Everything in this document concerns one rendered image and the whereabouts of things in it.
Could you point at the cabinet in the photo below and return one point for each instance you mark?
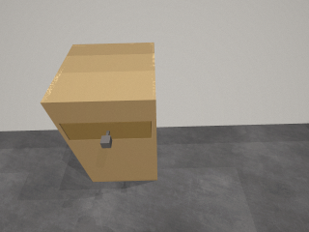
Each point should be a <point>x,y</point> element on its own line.
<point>108,83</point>

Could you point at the handle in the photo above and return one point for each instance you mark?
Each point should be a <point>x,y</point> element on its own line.
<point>106,140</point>

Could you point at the drawer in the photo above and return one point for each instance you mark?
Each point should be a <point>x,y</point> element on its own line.
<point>118,130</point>

